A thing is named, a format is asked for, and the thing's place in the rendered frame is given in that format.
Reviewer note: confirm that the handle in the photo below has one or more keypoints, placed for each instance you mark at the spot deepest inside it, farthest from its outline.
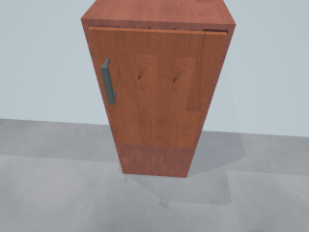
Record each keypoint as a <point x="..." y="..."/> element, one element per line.
<point x="107" y="82"/>

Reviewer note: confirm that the cupboard door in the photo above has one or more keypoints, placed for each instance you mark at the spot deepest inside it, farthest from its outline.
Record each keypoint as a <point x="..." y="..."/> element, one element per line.
<point x="162" y="79"/>

